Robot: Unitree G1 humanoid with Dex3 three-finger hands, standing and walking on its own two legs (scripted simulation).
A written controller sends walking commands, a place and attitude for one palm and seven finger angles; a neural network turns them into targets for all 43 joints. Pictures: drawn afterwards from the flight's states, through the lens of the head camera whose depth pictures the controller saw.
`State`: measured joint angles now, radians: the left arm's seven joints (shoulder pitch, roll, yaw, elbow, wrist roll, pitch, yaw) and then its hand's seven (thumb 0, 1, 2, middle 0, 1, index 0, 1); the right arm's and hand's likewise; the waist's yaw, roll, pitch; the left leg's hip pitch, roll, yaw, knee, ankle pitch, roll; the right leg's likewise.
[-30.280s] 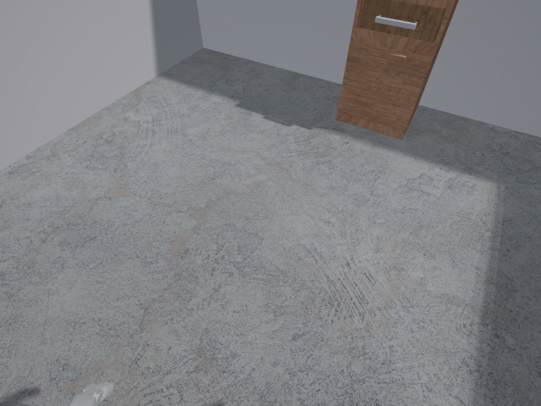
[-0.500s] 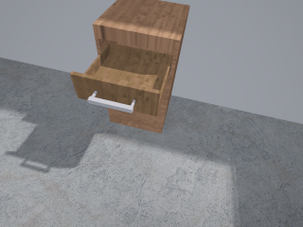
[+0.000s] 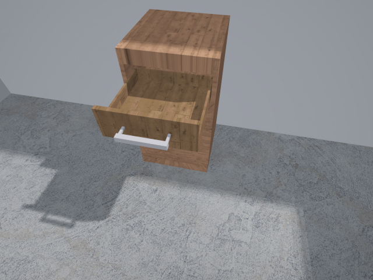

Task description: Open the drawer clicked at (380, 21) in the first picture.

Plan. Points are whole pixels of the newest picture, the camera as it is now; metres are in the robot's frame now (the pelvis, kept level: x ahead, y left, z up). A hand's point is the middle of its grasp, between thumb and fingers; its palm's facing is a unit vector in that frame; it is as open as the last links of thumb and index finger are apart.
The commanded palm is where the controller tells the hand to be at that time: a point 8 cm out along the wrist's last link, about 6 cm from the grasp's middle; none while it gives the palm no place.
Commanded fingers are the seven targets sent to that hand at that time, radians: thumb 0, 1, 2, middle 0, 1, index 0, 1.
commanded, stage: let the arm hang, fingers relaxed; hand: left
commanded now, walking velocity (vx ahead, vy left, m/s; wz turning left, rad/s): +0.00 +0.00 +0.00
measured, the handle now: (143, 137) +0.59 +0.19 -0.12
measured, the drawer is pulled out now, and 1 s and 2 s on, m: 0.30 0.30 0.30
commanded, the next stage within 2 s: look to check the result in 0.28 s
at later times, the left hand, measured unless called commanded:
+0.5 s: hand out of the picture -0.01 +0.15 -0.17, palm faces +0.04 -0.98 -0.18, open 7.4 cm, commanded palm none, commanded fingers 0.00 0.90 0.90 -0.20 -0.30 -0.20 -0.30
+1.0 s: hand out of the picture +0.01 +0.14 -0.17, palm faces +0.04 -0.98 -0.19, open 7.4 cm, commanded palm none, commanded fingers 0.00 0.90 0.90 -0.20 -0.30 -0.20 -0.30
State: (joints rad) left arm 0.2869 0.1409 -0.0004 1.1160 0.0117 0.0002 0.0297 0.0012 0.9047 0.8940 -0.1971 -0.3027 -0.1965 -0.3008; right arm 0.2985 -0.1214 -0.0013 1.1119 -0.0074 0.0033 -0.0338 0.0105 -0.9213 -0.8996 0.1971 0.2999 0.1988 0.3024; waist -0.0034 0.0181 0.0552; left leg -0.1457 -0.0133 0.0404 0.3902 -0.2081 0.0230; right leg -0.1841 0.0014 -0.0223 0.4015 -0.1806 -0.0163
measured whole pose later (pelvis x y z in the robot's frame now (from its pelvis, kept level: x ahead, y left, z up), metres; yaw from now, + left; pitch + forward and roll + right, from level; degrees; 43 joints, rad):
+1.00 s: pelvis +0.02 -0.02 +0.00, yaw +0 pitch -1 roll +0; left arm 0.28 0.12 0.02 1.14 0.01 -0.01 0.04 0.00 0.91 0.89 -0.20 -0.30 -0.20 -0.30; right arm 0.29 -0.11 -0.01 1.13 -0.01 0.00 -0.05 0.00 -0.91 -0.90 0.20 0.30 0.20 0.30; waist -0.01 0.02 0.07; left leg -0.13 0.02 0.03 0.38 -0.23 -0.01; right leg -0.17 0.03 -0.03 0.39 -0.20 -0.05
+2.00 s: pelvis +0.02 -0.01 -0.01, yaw +8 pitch -1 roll +0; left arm 0.20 0.18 0.07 1.03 0.02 0.05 0.04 0.00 0.90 0.89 -0.20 -0.30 -0.20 -0.30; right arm 0.26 -0.13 -0.05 1.05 -0.02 0.02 -0.04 0.00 -0.91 -0.90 0.20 0.30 0.20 0.30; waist -0.01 -0.03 0.10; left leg -0.24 -0.04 -0.05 0.56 -0.30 0.02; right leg -0.30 -0.02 -0.07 0.76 -0.45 -0.02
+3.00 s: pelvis +0.04 -0.07 +0.00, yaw +14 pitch -2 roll +0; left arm 0.17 0.19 0.04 1.08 0.01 0.01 0.03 0.00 0.90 0.89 -0.20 -0.30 -0.20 -0.30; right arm 0.22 -0.19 -0.03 1.11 -0.01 0.02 -0.04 0.00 -0.91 -0.90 0.20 0.30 0.20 0.30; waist -0.02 0.02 0.09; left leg -0.18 0.03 -0.08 0.43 -0.23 -0.05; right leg -0.12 0.03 -0.04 0.44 -0.29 -0.04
